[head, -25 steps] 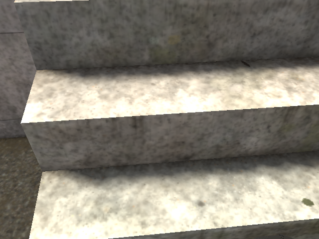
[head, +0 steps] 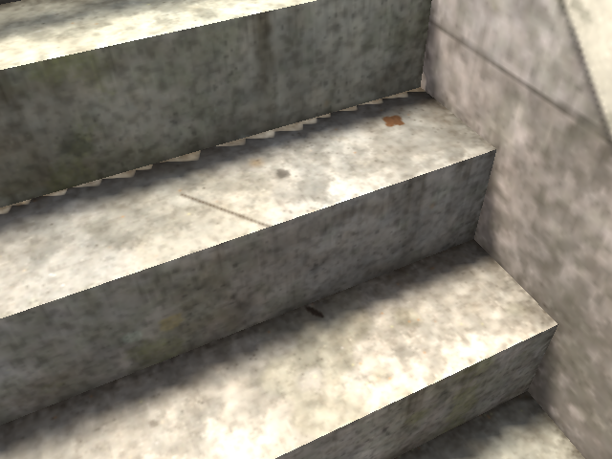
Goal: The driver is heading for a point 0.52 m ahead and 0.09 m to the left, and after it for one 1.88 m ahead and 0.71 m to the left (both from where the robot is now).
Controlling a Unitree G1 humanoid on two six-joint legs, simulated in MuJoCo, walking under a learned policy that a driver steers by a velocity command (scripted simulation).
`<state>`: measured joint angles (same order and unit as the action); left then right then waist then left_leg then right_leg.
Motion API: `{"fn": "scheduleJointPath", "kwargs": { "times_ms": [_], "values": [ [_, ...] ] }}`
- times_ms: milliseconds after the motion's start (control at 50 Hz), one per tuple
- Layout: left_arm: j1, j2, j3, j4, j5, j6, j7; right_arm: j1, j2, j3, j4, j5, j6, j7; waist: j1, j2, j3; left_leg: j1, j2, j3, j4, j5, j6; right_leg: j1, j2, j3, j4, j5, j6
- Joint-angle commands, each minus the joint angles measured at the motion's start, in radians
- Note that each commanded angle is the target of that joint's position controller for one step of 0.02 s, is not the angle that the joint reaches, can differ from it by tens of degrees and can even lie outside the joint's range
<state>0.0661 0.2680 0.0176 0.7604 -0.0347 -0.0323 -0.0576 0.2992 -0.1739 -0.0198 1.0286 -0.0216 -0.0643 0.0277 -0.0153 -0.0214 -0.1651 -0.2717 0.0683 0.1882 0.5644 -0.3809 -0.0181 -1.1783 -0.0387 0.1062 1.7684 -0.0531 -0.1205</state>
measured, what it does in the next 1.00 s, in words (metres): climbs: right foot, then left foot 0.22 m higher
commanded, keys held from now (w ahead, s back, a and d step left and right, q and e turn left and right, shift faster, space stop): w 0.34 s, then w+q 0.48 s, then q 0.18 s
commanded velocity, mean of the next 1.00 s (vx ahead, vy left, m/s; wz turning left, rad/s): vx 0.47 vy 0.00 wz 0.13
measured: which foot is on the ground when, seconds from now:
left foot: down 0.00-0.14, up 0.16-0.54, down 0.56-1.00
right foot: up 0.00-0.14, down 0.16-0.52, up 0.54-1.00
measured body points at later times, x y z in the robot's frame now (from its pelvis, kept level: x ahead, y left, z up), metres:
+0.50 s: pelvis +0.18 -0.05 +0.07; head +0.25 -0.05 +0.51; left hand +0.06 +0.20 -0.06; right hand +0.55 -0.16 +0.13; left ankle +0.25 +0.05 -0.47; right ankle +0.11 -0.15 -0.70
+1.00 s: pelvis +0.32 -0.07 +0.21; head +0.29 -0.05 +0.66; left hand +0.55 +0.14 +0.14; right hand +0.29 -0.24 +0.06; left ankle +0.25 +0.04 -0.51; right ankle +0.39 -0.21 -0.24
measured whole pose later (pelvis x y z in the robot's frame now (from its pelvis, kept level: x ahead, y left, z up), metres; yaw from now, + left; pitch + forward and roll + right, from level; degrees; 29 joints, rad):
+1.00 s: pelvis +0.32 -0.07 +0.21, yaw +9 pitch +6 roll -3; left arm -0.01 0.16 -0.04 0.76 0.06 -0.02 0.00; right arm 0.50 -0.07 0.03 1.00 -0.04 -0.12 0.06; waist -0.14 0.03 -0.17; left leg -0.35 -0.12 -0.32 0.72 -0.44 0.06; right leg -1.20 0.01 0.03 1.98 -0.30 -0.04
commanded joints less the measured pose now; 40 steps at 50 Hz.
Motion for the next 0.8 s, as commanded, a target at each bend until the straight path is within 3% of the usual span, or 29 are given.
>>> {"fn": "scheduleJointPath", "kwargs": {
  "times_ms": [20,60,120,140,160,180,200,220,240,280,320,340,360,380,400,420,440,460,480,500,520,560,580,600,620,640,720,760,800],
  "values": [
    [-0.042,-0.030,-0.015,-0.140,-0.046,0.004,0.114,-0.040,-0.027,0.026,-0.041,0.028,0.015,0.017,0.052,0.068,0.181,-0.090,0.175,-0.007,-0.271,0.351,0.104,0.218,-0.004,-0.109,-0.086,0.012,0.054],
    [-0.035,0.000,-0.014,-0.163,-0.031,0.013,0.093,-0.120,-0.088,0.012,-0.095,0.039,0.033,0.000,0.087,0.068,0.158,-0.064,0.149,0.076,-0.274,0.444,0.077,0.419,-0.035,-0.167,-0.346,-0.020,0.037],
    [0.068,0.060,0.011,-0.197,-0.067,-0.007,0.047,-0.042,-0.254,-0.037,-0.140,0.148,0.080,-0.040,0.138,0.075,0.040,0.147,0.070,0.074,0.052,1.238,0.159,0.775,0.097,-0.367,-0.959,-0.403,0.052],
    [0.170,0.104,0.042,-0.177,-0.052,-0.015,0.036,-0.103,-0.218,-0.029,-0.196,0.130,0.078,-0.036,0.205,0.027,0.016,0.194,0.089,0.067,0.259,1.216,0.143,0.964,0.063,-0.302,-1.427,0.054,0.047],
    [0.176,0.127,0.046,-0.130,0.015,-0.007,0.041,-0.123,-0.131,-0.006,-0.224,0.121,0.049,-0.041,0.177,0.023,0.014,0.158,0.041,0.047,0.605,0.780,0.121,1.051,0.020,-0.254,-1.675,0.200,0.030],
    [0.188,0.174,0.030,-0.064,0.057,0.019,0.039,-0.130,-0.011,0.000,-0.267,0.050,0.005,-0.049,0.064,-0.205,0.039,-0.421,-0.081,0.005,1.204,-0.103,0.083,1.401,-0.166,-0.036,-1.342,1.171,0.030],
    [0.447,0.255,0.073,-0.015,0.090,0.051,0.052,-0.170,-0.024,-0.021,-0.324,0.093,-0.069,-0.077,0.162,-0.311,-0.285,-0.824,-0.184,-0.221,1.770,-0.195,0.064,1.865,-0.399,0.182,-1.059,1.939,-0.030],
    [0.616,0.259,0.093,0.055,0.125,0.072,0.071,-0.413,-0.100,-0.029,-0.417,0.145,-0.092,-0.078,0.301,-0.120,-0.405,-1.107,-0.172,-0.167,1.989,-0.168,0.032,2.042,-0.390,0.297,-1.178,1.451,-0.125],
    [0.605,0.268,0.095,0.108,0.136,0.074,0.087,-0.588,-0.010,-0.001,-0.552,0.152,-0.096,-0.064,0.265,-0.108,-0.224,-1.311,-0.145,-0.127,1.971,-0.227,0.005,1.985,-0.359,0.331,-1.275,0.891,-0.194],
    [0.521,0.167,0.061,0.226,0.128,0.053,0.086,-0.721,0.095,0.059,-0.710,0.133,-0.096,-0.033,0.184,-0.195,0.023,-1.517,-0.119,-0.129,2.088,-0.358,0.019,1.803,-0.326,0.277,-1.389,0.681,-0.199],
    [0.356,0.022,0.002,0.263,0.091,0.018,0.086,-0.623,0.088,0.071,-0.803,0.079,-0.061,-0.035,0.005,-0.163,0.004,-1.369,-0.039,-0.198,2.143,-0.299,0.074,1.467,-0.329,0.146,-1.542,0.321,-0.126],
    [0.414,-0.004,0.001,0.279,0.059,0.004,0.084,-0.699,0.076,0.086,-0.825,0.077,-0.060,-0.035,0.048,-0.047,0.007,-1.327,-0.025,-0.148,2.072,-0.241,0.103,1.473,-0.260,0.139,-1.569,0.309,-0.113],
    [0.369,0.011,-0.012,0.279,0.052,-0.008,0.082,-0.625,0.082,0.092,-0.824,0.086,-0.037,-0.035,-0.039,-0.005,-0.001,-1.209,-0.002,-0.173,1.926,-0.145,0.130,1.332,-0.244,0.040,-1.629,0.283,-0.076],
    [0.258,0.064,0.021,0.181,0.078,-0.070,0.108,-0.444,0.113,0.103,-0.710,-0.060,0.006,-0.025,-0.118,0.163,-0.029,-0.901,-0.029,-0.168,1.609,-0.064,0.145,1.076,-0.214,-0.092,-1.689,0.180,-0.034],
    [0.207,0.098,0.017,0.158,0.071,-0.101,0.118,-0.484,0.125,0.108,-0.710,-0.061,0.036,-0.029,-0.110,0.164,0.001,-0.676,-0.031,-0.117,1.463,0.024,0.140,0.870,-0.213,-0.106,-1.823,0.325,-0.061],
    [0.237,0.121,-0.009,0.281,0.130,-0.076,-0.039,-0.690,-0.043,0.119,-0.918,0.049,0.132,0.074,-0.208,0.030,-0.063,-0.634,-0.166,-0.086,1.109,-0.671,0.135,0.606,-0.079,-0.085,-1.684,0.874,-0.201],
    [0.412,0.204,0.013,0.334,0.188,-0.065,-0.094,-0.720,-0.063,0.127,-0.882,0.012,0.199,0.086,-0.142,-0.124,-0.077,-0.613,-0.223,-0.043,1.059,-0.637,0.117,0.676,-0.224,-0.002,-1.727,1.250,-0.384],
    [0.404,0.239,0.022,0.360,0.169,-0.043,-0.131,-0.367,0.037,0.145,-0.696,-0.010,0.251,0.085,-0.243,-0.219,-0.143,-0.600,-0.175,-0.122,1.067,-0.201,0.117,0.931,-0.400,-0.018,-1.641,1.857,-0.461],
    [0.329,0.309,0.067,0.312,0.128,-0.044,-0.140,-0.215,-0.022,0.120,-0.610,0.003,0.252,0.073,-0.263,-0.162,-0.241,-0.627,-0.222,-0.106,0.794,-0.112,0.089,1.284,-0.409,-0.060,-1.489,2.227,-0.447],
    [0.537,0.221,0.045,0.346,0.110,-0.039,-0.127,-0.346,-0.086,0.093,-0.551,0.022,0.231,0.054,-0.108,-0.096,-0.344,-0.539,-0.282,-0.007,0.631,-0.148,0.103,1.400,-0.363,-0.063,-1.394,2.393,-0.424],
    [0.697,0.174,0.008,0.391,0.159,-0.010,-0.134,-0.413,-0.091,0.081,-0.524,0.049,0.231,0.053,-0.042,-0.042,-0.411,-0.362,-0.293,-0.072,0.601,-0.096,0.133,1.290,-0.345,-0.019,-1.346,2.359,-0.385],
    [0.336,0.237,0.052,0.292,0.179,0.053,-0.120,-0.090,-0.130,0.052,-0.371,0.026,0.258,0.051,-0.221,-0.047,-0.382,-0.121,-0.257,-0.268,0.345,-0.032,0.113,0.995,-0.242,-0.046,-1.042,1.389,-0.317],
    [0.351,0.070,0.036,0.304,0.147,0.092,-0.130,-0.015,-0.130,0.028,-0.283,-0.001,0.232,0.045,-0.186,0.247,-0.201,-0.087,-0.146,-0.692,0.121,-0.139,0.259,0.536,-0.053,0.061,-0.460,0.412,-0.180],
    [0.324,-0.015,0.026,0.221,0.096,0.103,-0.069,0.036,-0.100,0.037,-0.239,-0.042,0.187,0.038,-0.165,0.345,-0.065,-0.004,-0.049,-0.951,0.005,-0.317,0.247,0.069,0.185,0.439,-0.003,0.281,-0.171],
    [0.281,-0.010,0.026,0.176,0.091,0.088,-0.031,0.056,-0.079,0.037,-0.193,-0.070,0.165,0.050,-0.169,0.272,-0.004,0.097,-0.034,-1.039,-0.039,-0.441,0.183,-0.199,0.313,0.594,0.152,0.269,-0.163],
    [0.202,0.038,0.031,0.121,0.073,0.062,0.000,0.032,-0.050,0.029,-0.152,-0.065,0.118,0.071,-0.115,0.040,0.104,0.126,-0.011,-0.967,-0.029,-0.343,0.160,-0.314,0.313,0.558,0.132,0.241,-0.116],
    [0.217,-0.033,-0.030,0.070,0.107,0.033,0.040,-0.279,0.063,0.048,-0.123,-0.009,0.014,0.075,0.154,0.026,0.064,-0.379,-0.079,-0.625,-0.084,-0.182,0.224,-0.086,0.082,0.096,0.110,0.087,0.030],
    [0.140,0.007,-0.021,0.035,0.082,0.035,0.022,-0.201,-0.065,0.011,-0.147,-0.016,-0.015,0.068,0.113,0.035,0.046,-0.624,-0.120,-0.563,-0.144,-0.161,0.184,0.154,0.040,-0.056,0.009,0.125,0.093],
    [0.114,-0.013,-0.030,0.055,0.073,0.040,-0.008,-0.037,-0.076,0.009,-0.102,-0.033,-0.034,0.046,0.049,0.162,0.063,-0.612,-0.092,-0.635,-0.162,-0.137,0.221,0.172,0.048,-0.128,0.186,0.084,0.120]
  ]
}}
Keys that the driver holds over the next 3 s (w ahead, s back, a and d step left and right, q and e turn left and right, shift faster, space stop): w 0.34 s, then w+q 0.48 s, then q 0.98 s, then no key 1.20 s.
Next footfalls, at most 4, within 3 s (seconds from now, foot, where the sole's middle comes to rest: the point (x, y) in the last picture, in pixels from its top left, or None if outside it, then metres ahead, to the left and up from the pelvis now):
0.16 right None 0.15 -0.16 -0.76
0.56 left None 0.29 0.04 -0.55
1.14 right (461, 345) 0.58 -0.23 -0.33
1.86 left None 0.33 -0.05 -0.55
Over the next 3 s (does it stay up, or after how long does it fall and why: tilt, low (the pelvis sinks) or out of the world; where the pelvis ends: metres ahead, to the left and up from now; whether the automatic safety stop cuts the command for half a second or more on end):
stays up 0.41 -0.21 0.25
